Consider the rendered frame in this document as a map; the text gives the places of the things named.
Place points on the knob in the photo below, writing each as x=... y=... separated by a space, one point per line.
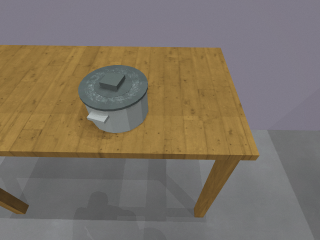
x=112 y=80

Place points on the pot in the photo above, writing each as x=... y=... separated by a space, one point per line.
x=121 y=120

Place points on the table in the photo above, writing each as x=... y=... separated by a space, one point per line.
x=194 y=112

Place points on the lid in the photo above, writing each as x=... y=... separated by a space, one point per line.
x=100 y=98

